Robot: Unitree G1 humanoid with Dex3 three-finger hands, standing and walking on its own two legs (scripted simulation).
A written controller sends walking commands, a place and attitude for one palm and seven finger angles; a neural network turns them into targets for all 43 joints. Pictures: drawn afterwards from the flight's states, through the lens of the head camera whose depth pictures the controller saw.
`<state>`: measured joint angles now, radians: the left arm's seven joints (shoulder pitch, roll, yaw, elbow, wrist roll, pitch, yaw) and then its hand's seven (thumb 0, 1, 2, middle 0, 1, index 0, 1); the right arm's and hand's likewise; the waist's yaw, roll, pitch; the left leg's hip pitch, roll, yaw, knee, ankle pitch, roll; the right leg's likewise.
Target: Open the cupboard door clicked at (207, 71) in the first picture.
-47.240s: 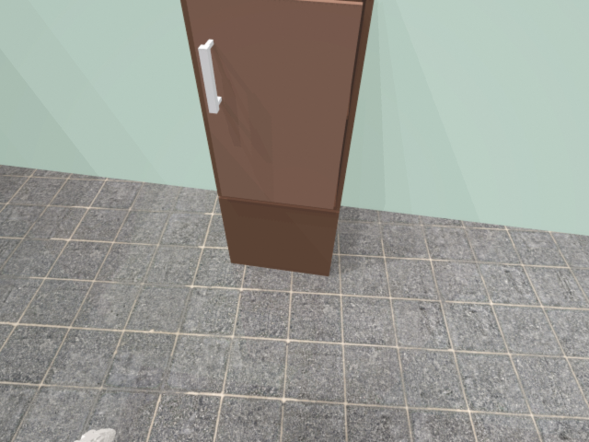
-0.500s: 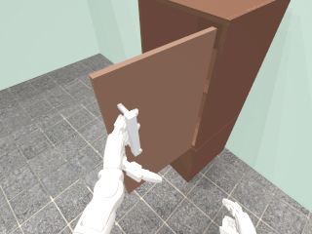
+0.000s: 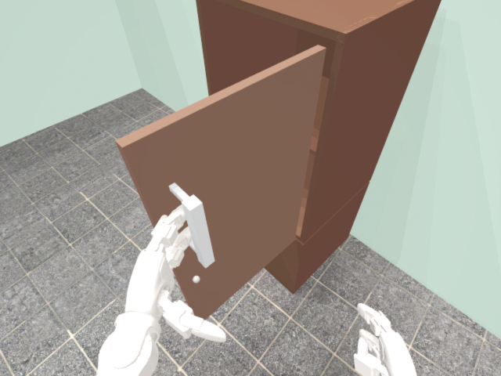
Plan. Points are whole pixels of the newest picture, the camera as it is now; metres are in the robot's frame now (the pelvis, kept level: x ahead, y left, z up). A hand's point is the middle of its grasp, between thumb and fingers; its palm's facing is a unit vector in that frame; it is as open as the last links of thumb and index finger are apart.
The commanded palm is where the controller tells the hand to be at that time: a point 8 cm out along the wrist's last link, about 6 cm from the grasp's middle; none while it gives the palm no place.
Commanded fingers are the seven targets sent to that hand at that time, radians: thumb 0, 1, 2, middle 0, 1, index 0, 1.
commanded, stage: slide the hand sideways off the handle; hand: left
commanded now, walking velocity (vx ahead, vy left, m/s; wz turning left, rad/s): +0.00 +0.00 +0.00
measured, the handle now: (192, 227) +0.31 +0.12 +0.09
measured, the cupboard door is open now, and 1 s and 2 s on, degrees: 89 89 89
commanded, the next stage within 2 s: draw the hand back to the body in 0.56 s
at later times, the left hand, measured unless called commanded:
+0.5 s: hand (154, 317) +0.18 +0.14 +0.08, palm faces +0.01 -1.00 -0.06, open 16.3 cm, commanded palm +0.14 +0.21 +0.09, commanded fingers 0.00 -0.50 0.30 -0.15 -0.30 -0.15 -0.30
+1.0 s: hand (120, 311) +0.18 +0.18 +0.11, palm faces +0.02 -1.00 -0.07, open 16.3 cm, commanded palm +0.14 +0.24 +0.12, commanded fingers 0.00 -0.50 0.30 -0.15 -0.30 -0.15 -0.30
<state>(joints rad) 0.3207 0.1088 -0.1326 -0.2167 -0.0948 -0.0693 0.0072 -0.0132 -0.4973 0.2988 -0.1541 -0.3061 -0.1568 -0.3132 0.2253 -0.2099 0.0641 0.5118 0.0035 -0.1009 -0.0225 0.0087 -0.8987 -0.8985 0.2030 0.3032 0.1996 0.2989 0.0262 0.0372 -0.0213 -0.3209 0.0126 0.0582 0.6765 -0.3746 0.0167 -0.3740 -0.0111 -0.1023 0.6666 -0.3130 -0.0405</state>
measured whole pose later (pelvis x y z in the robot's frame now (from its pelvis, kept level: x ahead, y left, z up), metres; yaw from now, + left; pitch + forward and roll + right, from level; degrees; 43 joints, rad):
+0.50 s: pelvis +0.01 -0.01 -0.01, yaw +2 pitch +4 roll -1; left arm 0.61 0.19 0.04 -0.37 -0.22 -0.20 -0.19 -0.01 -0.50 0.30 -0.15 -0.30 -0.15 -0.30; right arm 0.26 -0.23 0.03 0.49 0.02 -0.20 -0.05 0.01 -0.90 -0.90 0.20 0.30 0.20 0.30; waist 0.04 0.05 -0.06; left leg -0.44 0.03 0.02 0.81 -0.45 0.00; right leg -0.47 -0.01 -0.14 0.78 -0.39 -0.05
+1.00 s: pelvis +0.00 +0.01 -0.01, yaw +2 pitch +1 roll -2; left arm 0.54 0.23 0.12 -0.40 -0.26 -0.10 -0.22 -0.01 -0.50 0.30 -0.15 -0.30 -0.15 -0.30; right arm 0.26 -0.23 0.06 0.53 0.04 -0.25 -0.07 0.01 -0.90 -0.90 0.20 0.30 0.20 0.30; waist 0.04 0.06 -0.06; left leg -0.39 0.02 0.02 0.79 -0.43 0.02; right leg -0.40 -0.01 -0.13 0.73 -0.35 -0.03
